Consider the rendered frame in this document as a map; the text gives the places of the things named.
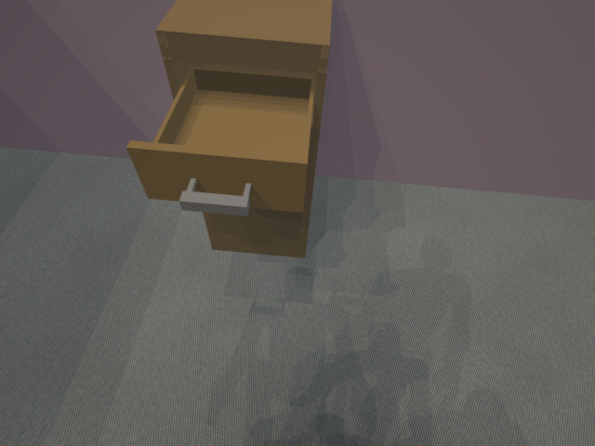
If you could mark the handle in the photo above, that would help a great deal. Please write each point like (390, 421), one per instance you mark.
(191, 200)

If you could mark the cabinet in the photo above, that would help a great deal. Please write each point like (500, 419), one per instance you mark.
(289, 37)

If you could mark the drawer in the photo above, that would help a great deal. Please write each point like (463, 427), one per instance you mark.
(228, 128)

